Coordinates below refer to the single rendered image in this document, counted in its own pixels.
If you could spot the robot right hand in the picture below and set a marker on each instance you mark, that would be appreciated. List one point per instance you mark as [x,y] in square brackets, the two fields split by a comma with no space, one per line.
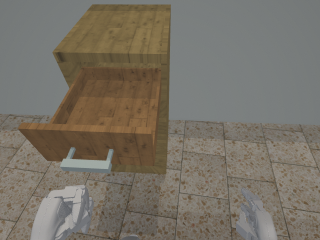
[260,225]

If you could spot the robot left hand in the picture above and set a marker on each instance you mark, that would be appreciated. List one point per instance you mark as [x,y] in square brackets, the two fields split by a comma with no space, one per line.
[71,205]

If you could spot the drawer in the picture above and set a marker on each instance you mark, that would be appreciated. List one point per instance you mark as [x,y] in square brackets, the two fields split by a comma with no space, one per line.
[105,108]

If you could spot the handle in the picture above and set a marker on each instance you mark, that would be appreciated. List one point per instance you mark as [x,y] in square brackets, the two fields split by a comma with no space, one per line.
[84,165]

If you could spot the cabinet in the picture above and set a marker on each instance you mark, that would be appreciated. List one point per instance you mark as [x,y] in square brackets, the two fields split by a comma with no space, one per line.
[123,36]

